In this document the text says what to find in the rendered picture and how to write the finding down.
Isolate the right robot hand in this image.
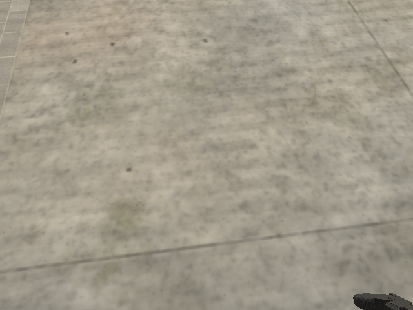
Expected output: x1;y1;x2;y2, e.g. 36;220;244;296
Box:
353;293;413;310

